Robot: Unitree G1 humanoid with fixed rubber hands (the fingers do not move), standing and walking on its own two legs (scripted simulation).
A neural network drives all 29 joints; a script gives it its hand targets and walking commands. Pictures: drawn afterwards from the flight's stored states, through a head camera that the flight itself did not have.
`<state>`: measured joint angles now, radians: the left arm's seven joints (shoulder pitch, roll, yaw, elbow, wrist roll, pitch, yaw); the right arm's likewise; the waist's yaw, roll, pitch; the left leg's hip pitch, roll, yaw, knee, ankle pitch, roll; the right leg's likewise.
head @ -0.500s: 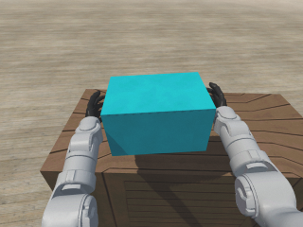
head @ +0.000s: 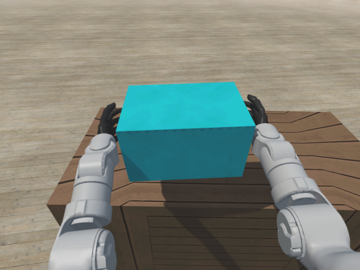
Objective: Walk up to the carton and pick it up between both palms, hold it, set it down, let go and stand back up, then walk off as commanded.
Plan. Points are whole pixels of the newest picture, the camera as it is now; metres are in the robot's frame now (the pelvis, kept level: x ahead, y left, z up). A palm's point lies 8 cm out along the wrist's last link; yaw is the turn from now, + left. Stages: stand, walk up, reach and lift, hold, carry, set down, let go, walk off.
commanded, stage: hold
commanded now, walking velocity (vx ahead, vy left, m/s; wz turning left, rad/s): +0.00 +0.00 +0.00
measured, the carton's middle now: (183, 129) +0.40 +0.01 +0.17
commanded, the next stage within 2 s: none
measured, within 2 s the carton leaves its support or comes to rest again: neither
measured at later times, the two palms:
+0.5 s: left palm (102, 133) +0.35 +0.19 +0.19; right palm (263, 122) +0.37 -0.16 +0.21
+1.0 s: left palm (101, 131) +0.35 +0.19 +0.20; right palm (263, 121) +0.37 -0.16 +0.21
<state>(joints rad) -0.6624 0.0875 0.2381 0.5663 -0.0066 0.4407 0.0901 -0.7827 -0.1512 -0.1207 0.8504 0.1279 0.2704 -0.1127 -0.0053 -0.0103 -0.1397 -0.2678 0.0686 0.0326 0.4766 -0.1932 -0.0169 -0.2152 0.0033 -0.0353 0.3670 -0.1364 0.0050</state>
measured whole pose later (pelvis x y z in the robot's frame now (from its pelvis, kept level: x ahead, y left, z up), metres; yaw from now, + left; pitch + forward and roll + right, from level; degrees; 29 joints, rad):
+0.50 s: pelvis -0.01 +0.00 +0.00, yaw +0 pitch -4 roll -2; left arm -0.65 0.08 0.27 0.45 0.04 0.57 0.07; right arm -0.78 -0.15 -0.10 0.75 0.15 0.39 -0.13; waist -0.02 -0.01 -0.14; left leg -0.22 0.07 0.03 0.48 -0.19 -0.02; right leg -0.17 0.00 -0.04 0.37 -0.13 0.01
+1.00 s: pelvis -0.01 +0.00 +0.00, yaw +0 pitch -4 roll -2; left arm -0.66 0.07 0.29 0.41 0.07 0.62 0.05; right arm -0.79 -0.15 -0.10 0.73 0.15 0.41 -0.13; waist -0.02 -0.01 -0.14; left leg -0.22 0.07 0.03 0.48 -0.19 -0.02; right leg -0.17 0.00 -0.04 0.37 -0.13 0.01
